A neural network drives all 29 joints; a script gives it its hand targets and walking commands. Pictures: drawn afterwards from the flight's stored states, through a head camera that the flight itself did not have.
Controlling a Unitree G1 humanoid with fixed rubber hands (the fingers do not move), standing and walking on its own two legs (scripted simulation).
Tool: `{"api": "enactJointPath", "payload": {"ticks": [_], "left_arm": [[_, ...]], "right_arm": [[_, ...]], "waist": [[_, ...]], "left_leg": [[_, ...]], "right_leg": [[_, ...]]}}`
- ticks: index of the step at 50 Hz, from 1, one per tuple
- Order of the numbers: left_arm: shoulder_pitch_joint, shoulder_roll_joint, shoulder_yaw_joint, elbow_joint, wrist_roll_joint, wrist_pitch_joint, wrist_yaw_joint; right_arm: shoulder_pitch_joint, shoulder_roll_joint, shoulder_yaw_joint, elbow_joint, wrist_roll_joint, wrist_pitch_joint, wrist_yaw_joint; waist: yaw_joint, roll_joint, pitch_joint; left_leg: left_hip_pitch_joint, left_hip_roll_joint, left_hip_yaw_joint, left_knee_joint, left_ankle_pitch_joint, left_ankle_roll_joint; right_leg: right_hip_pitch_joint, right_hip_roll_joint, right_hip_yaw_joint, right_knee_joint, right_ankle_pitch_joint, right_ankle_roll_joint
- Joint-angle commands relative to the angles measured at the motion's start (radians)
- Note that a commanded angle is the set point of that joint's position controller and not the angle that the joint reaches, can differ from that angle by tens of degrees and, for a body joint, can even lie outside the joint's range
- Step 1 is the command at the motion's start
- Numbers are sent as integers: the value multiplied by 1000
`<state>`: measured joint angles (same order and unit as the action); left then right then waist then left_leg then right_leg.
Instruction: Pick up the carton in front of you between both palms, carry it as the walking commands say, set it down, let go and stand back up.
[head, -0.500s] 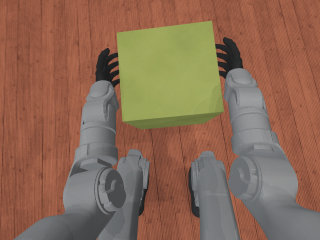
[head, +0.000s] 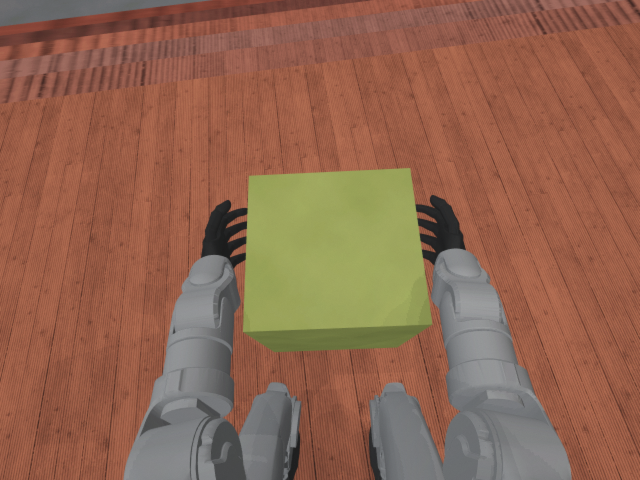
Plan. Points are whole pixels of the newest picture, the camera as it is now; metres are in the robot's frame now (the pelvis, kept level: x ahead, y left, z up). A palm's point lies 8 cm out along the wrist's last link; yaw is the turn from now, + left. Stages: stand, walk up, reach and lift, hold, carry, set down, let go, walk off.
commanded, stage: reach and lift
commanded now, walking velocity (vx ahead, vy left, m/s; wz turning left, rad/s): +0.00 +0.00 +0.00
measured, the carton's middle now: (332, 273) +0.41 +0.01 -0.11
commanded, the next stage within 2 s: hold in 1.68 s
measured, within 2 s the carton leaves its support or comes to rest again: neither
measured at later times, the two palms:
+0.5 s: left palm (167, 239) +0.35 +0.16 +0.12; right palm (494, 245) +0.35 -0.14 +0.11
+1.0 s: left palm (137, 223) +0.34 +0.15 +0.18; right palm (532, 236) +0.33 -0.15 +0.17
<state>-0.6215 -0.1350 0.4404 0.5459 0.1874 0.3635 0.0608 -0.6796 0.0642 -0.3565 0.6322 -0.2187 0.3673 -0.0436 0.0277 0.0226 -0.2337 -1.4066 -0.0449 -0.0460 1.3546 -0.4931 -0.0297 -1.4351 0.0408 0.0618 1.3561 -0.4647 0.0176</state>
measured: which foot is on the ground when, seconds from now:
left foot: down 0.00-1.00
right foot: down 0.00-1.00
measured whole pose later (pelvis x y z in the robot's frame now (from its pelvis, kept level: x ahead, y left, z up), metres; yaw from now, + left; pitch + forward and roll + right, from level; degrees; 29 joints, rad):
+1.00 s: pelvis +0.03 +0.01 +0.15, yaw +0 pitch -5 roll +0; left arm -0.36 -0.18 0.33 0.41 0.32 0.61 0.00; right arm -0.35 0.18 -0.33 0.40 -0.32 0.61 -0.01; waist 0.00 0.01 0.04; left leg -0.18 -0.02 -0.06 0.50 -0.23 0.00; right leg -0.20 0.01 0.07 0.49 -0.21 0.01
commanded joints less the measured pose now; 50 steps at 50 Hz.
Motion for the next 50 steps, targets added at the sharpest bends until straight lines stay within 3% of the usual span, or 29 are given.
{"api": "enactJointPath", "payload": {"ticks": [1,2,6,7,8,12,14,15,16,17,18,19,22,23,25,26,27,28,29,30,33,34,36,40,41,42,43,48,50], "left_arm": [[-507,-1016,-585,107,-120,8,-266],[-553,-1014,-582,78,-132,-2,-268],[-528,-1008,-637,17,-121,-15,-262],[-521,-1049,-608,43,-138,-21,-264],[-443,-1017,-641,20,-116,-17,-262],[-386,-1053,-646,22,-114,-4,-264],[-362,-1074,-679,7,-126,4,-261],[-309,-1019,-652,0,-105,7,-267],[-269,-1078,-681,34,-119,19,-268],[-231,-1056,-670,2,-108,22,-275],[-267,-1062,-706,-20,-129,24,-280],[-223,-1007,-733,-67,-115,30,-280],[-164,-1025,-750,-109,-148,52,-282],[-151,-1055,-733,-53,-132,69,-281],[-121,-1060,-781,-105,-162,92,-280],[-110,-1053,-789,-102,-163,108,-272],[-75,-1037,-793,-133,-169,120,-267],[-168,-1048,-775,-136,-159,133,-274],[-153,-1070,-788,-132,-157,152,-280],[-163,-1070,-800,-170,-169,163,-284],[-147,-1033,-723,-130,-136,208,-289],[-112,-1033,-723,-120,-126,224,-288],[-120,-1019,-689,-95,-104,241,-285],[-214,-1006,-659,-104,-124,235,-297],[-222,-1002,-601,-66,-82,234,-302],[-243,-998,-618,-145,-88,219,-302],[-239,-1017,-630,-96,-93,233,-298],[-305,-1012,-644,-130,-106,206,-313],[-299,-1020,-647,-141,-101,213,-310]], "right_arm": [[-443,1109,523,35,132,-8,235],[-489,1095,524,42,133,-10,238],[-402,1133,556,4,144,-21,232],[-416,1094,559,-4,135,-19,227],[-347,1143,571,-21,152,-27,234],[-342,1097,590,-51,121,-12,246],[-300,1072,622,-105,141,-19,245],[-292,1123,626,-69,150,1,251],[-260,1107,646,-136,160,-4,252],[-230,1097,624,-107,138,10,252],[-188,1101,633,-140,128,14,251],[-139,1171,659,-107,166,23,256],[-67,1084,667,-153,155,51,256],[-126,1060,688,-193,165,58,251],[-177,1072,715,-271,204,72,257],[-149,1079,703,-262,197,93,256],[-94,1100,712,-259,205,113,259],[-110,1074,677,-241,177,124,261],[-149,1091,717,-275,212,131,268],[-95,1076,701,-268,186,155,269],[-124,1061,642,-238,180,192,274],[-84,1023,593,-225,134,206,280],[-122,1044,604,-219,171,221,283],[-166,1039,568,-221,141,229,285],[-229,1018,551,-220,140,230,289],[-203,1039,545,-207,123,229,292],[-197,1063,543,-196,137,228,296],[-272,1096,582,-216,159,208,297],[-227,1059,569,-235,126,205,295]], "waist": [[13,-38,-623],[-16,-66,-574],[17,-20,-576],[-38,-70,-577],[1,-29,-555],[-9,-58,-467],[-37,10,-482],[18,-66,-503],[-29,-29,-477],[1,-46,-426],[-68,-52,-398],[9,-30,-439],[-36,-22,-359],[-15,22,-325],[-6,-31,-323],[-29,-45,-285],[3,-52,-258],[-40,-33,-237],[3,3,-212],[-56,-9,-184],[-12,3,-23],[-63,-35,-14],[-1,28,43],[-47,-23,58],[-6,43,55],[-18,-41,60],[-33,1,47],[-1,-20,-50],[-44,-13,-30]], "left_leg": [[396,-130,38,-243,206,11],[421,-115,17,-270,197,21],[544,-117,22,-349,276,15],[595,-104,-9,-360,268,28],[609,-107,5,-376,302,24],[670,-98,-15,-482,281,24],[771,-93,-20,-513,359,16],[835,-95,-20,-537,404,23],[877,-92,-36,-568,424,20],[858,-82,-42,-577,410,26],[907,-80,-37,-608,417,25],[962,-83,-47,-628,487,25],[1016,-72,-58,-690,528,17],[1026,-72,-56,-715,522,15],[1101,-65,-59,-755,604,17],[1169,-59,-62,-774,570,25],[1145,-58,-65,-797,555,30],[1199,-58,-64,-815,540,29],[1221,-57,-62,-851,524,19],[1259,-57,-46,-862,531,12],[1219,-51,-54,-912,394,20],[1257,-45,-52,-938,402,19],[1270,-44,-50,-960,386,20],[1266,-27,-58,-978,268,34],[1238,-35,-33,-965,251,27],[1222,-35,-46,-959,248,40],[1275,-32,-36,-970,219,35],[1282,-30,-42,-950,304,46],[1317,-38,-27,-929,314,39]], "right_leg": [[593,110,-13,-252,220,-6],[557,105,-23,-270,198,-7],[738,101,13,-350,306,-17],[717,103,-3,-366,275,-11],[759,102,19,-395,317,-16],[854,96,-4,-477,287,-18],[902,84,16,-515,359,-26],[905,91,10,-536,378,-12],[950,88,12,-566,408,-16],[993,72,25,-597,389,-20],[995,88,12,-612,410,-16],[1008,82,23,-631,468,-12],[1146,63,32,-704,512,-19],[1148,59,37,-719,508,-24],[1204,72,25,-752,541,-8],[1200,72,23,-776,520,-3],[1232,68,22,-788,518,-5],[1226,57,38,-824,492,-14],[1255,60,18,-844,455,-19],[1258,53,35,-884,467,-23],[1287,40,32,-921,332,-35],[1277,53,18,-944,340,-29],[1276,39,13,-967,309,-30],[1282,43,0,-970,229,-40],[1304,21,16,-970,215,-42],[1313,38,0,-971,200,-31],[1283,35,9,-974,163,-38],[1319,41,8,-942,251,-26],[1289,30,23,-950,269,-33]]}}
